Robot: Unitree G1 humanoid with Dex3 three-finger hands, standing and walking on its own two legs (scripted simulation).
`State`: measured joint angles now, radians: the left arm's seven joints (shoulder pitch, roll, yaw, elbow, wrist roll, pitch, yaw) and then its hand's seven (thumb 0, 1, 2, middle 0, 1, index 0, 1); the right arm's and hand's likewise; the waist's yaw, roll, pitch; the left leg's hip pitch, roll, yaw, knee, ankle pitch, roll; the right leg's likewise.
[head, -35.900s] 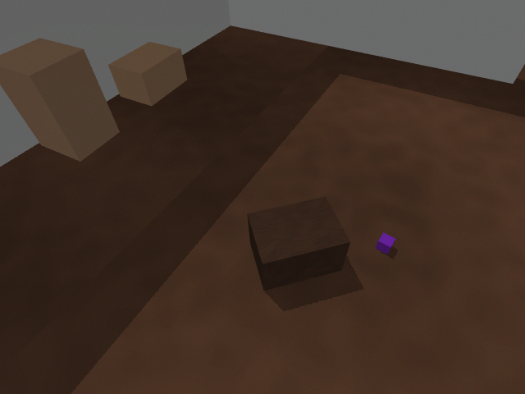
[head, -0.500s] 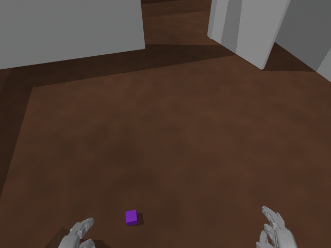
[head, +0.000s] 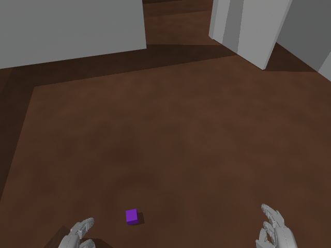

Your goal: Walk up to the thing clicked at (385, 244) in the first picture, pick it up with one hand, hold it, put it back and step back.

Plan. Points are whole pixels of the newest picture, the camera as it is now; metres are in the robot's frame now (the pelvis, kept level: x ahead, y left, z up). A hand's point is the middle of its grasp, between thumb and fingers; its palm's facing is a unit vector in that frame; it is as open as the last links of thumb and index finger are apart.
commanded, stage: home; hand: left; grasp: from above
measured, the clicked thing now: (132, 216) +0.44 +0.21 -0.68
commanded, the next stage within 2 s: stand in 0.72 s
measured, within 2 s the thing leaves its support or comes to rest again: neither
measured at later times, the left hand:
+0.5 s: hand out of the picture +0.16 +0.18 -0.05, palm faces +0.03 -0.98 -0.20, open 7.4 cm
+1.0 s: hand out of the picture +0.15 +0.22 -0.09, palm faces +0.01 -0.95 -0.33, open 7.4 cm
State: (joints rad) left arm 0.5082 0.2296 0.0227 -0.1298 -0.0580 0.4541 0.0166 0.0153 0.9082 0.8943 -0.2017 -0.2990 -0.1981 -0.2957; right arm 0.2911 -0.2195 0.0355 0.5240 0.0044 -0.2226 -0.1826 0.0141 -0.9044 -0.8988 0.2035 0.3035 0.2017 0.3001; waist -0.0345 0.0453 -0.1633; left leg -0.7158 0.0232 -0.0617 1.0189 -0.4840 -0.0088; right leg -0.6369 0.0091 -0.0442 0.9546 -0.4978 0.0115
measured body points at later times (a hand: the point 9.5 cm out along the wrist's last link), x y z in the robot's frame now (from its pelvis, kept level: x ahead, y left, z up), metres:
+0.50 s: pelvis +0.00 +0.00 +0.00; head +0.02 +0.01 +0.45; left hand +0.16 +0.23 -0.03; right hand +0.16 -0.24 -0.06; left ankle +0.01 +0.12 -0.68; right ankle -0.01 -0.13 -0.68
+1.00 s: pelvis +0.00 +0.00 +0.02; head +0.03 +0.01 +0.47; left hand +0.15 +0.27 -0.06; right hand +0.14 -0.26 -0.09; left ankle +0.01 +0.12 -0.68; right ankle -0.01 -0.13 -0.68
